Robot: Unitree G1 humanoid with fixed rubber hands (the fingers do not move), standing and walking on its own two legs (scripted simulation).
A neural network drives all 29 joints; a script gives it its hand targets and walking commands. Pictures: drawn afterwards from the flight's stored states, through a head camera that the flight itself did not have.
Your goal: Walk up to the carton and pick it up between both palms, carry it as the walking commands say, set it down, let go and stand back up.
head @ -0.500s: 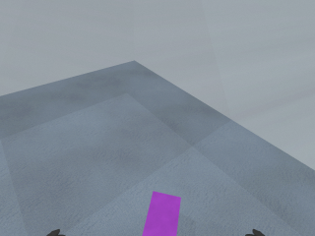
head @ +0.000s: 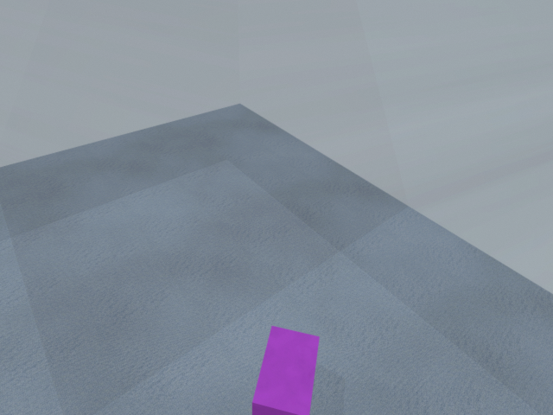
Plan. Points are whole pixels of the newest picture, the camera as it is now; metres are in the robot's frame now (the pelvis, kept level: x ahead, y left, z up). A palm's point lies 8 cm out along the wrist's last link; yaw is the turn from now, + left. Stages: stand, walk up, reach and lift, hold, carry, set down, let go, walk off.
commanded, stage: stand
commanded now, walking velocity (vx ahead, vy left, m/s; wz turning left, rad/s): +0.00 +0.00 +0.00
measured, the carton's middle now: (286, 378) +0.48 -0.05 -0.69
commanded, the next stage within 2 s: none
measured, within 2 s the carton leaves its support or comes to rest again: neither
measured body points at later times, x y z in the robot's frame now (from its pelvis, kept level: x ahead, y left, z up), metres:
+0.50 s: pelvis -0.02 +0.00 +0.00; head -0.05 +0.01 +0.45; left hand +0.04 +0.30 -0.13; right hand +0.06 -0.29 -0.12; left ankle +0.01 +0.09 -0.74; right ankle -0.01 -0.12 -0.74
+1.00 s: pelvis -0.02 +0.01 +0.01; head -0.04 +0.02 +0.45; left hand +0.03 +0.31 -0.13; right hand +0.06 -0.29 -0.12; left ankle +0.01 +0.09 -0.74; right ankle -0.01 -0.12 -0.74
